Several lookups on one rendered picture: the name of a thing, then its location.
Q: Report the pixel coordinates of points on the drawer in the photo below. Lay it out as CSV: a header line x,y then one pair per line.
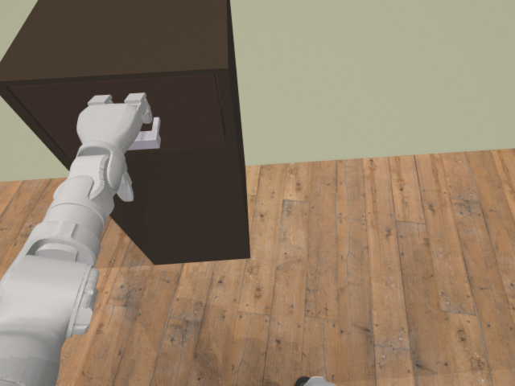
x,y
189,108

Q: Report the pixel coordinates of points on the cabinet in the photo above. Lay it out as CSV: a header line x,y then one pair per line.
x,y
190,205

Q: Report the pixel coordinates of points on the left robot forearm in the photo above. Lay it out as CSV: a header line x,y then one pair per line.
x,y
72,226

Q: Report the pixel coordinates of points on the handle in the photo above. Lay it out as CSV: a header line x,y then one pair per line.
x,y
148,139

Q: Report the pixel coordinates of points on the robot left hand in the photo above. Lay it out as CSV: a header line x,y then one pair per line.
x,y
116,124

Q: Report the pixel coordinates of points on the robot left upper arm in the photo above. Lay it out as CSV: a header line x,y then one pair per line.
x,y
46,301

